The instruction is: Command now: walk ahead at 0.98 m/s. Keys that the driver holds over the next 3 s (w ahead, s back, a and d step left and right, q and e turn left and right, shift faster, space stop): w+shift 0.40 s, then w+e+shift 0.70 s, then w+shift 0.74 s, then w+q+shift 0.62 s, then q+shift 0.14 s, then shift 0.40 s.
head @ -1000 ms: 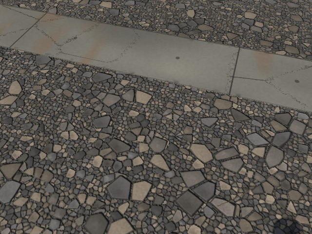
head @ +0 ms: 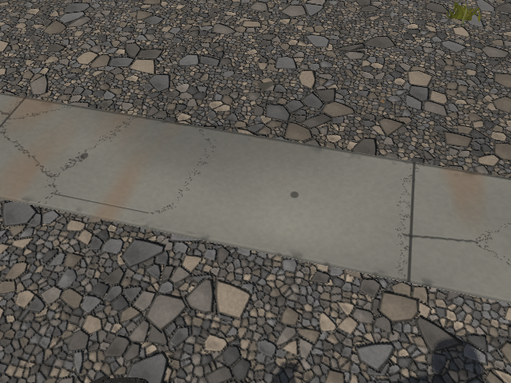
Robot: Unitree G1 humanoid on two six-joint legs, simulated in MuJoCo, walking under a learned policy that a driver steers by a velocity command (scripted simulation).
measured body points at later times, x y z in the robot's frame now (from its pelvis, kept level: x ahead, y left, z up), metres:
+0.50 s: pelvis +0.48 -0.01 +0.00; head +0.52 -0.01 +0.44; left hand +0.37 +0.23 -0.14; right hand +0.73 -0.21 -0.08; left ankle +0.73 +0.14 -0.68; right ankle +0.32 -0.08 -0.73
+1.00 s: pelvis +0.95 -0.03 -0.02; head +0.98 -0.05 +0.43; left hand +1.26 +0.08 -0.09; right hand +0.78 -0.24 -0.16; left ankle +0.77 +0.11 -0.73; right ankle +1.13 -0.16 -0.69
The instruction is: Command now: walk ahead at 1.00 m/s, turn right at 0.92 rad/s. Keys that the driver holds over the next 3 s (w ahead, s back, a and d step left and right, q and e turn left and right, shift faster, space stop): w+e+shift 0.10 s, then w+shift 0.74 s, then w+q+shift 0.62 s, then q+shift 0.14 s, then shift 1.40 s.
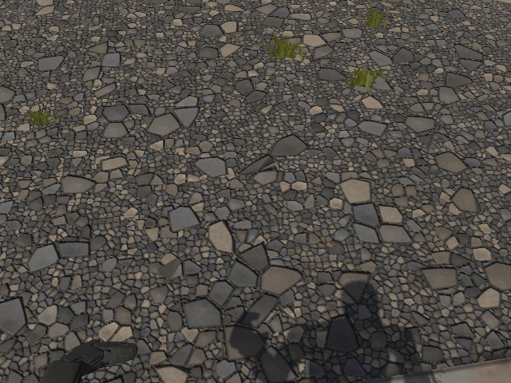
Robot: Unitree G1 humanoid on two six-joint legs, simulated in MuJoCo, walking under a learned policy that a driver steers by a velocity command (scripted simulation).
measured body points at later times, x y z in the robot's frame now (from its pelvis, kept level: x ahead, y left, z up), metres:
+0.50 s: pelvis +0.47 -0.02 -0.03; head +0.49 -0.03 +0.42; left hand +0.48 +0.27 -0.15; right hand +0.64 -0.30 -0.11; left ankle +0.70 +0.06 -0.73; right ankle +0.21 -0.02 -0.71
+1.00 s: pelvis +0.95 -0.12 -0.13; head +0.98 -0.14 +0.32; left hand +1.27 -0.02 -0.19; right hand +0.76 -0.32 -0.26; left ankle +0.74 +0.04 -0.82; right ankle +1.06 -0.25 -0.85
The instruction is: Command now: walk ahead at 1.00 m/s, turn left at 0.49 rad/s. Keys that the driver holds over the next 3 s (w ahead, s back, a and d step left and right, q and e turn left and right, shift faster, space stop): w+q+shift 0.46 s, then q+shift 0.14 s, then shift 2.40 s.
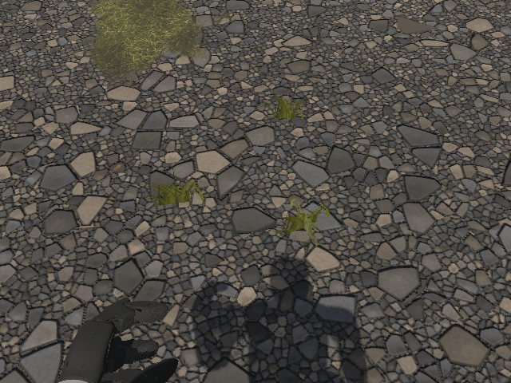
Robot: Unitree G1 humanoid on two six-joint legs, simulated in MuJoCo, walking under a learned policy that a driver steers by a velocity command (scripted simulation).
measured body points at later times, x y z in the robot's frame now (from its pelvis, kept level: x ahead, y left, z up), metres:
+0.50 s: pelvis +0.45 +0.08 -0.02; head +0.48 +0.08 +0.43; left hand +0.40 +0.34 -0.15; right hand +0.68 -0.13 -0.12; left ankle +0.53 +0.12 -0.71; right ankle +0.27 -0.12 -0.57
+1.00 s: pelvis +0.75 +0.16 +0.01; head +0.78 +0.19 +0.46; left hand +0.72 +0.45 -0.09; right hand +1.04 +0.05 -0.09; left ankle +0.62 +0.23 -0.62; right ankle +0.91 +0.18 -0.71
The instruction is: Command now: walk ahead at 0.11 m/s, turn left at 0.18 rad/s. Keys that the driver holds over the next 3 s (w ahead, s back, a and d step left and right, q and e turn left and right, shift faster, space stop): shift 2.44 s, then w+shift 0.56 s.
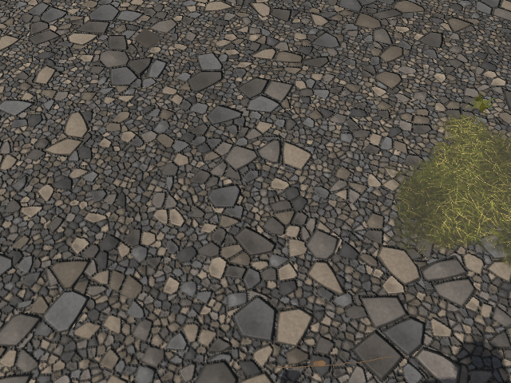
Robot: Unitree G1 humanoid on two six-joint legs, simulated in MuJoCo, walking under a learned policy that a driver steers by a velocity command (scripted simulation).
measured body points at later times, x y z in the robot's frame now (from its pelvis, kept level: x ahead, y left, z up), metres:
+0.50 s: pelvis +0.07 +0.03 +0.01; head +0.07 +0.03 +0.46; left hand +0.19 +0.28 -0.11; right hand +0.18 -0.21 -0.11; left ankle +0.05 +0.14 -0.72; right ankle +0.13 -0.10 -0.72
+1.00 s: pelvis +0.09 +0.04 +0.01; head +0.10 +0.04 +0.46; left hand +0.20 +0.28 -0.13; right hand +0.17 -0.21 -0.13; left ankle +0.05 +0.14 -0.72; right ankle +0.13 -0.10 -0.72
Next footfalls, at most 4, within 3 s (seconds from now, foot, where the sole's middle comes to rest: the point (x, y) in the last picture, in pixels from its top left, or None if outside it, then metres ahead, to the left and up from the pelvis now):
0.18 left None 0.09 0.14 -0.76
2.78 right None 0.28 -0.14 -0.76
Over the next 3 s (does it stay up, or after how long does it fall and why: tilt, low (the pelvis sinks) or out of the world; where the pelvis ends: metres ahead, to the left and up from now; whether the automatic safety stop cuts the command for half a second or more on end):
stays up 0.31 -0.06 0.02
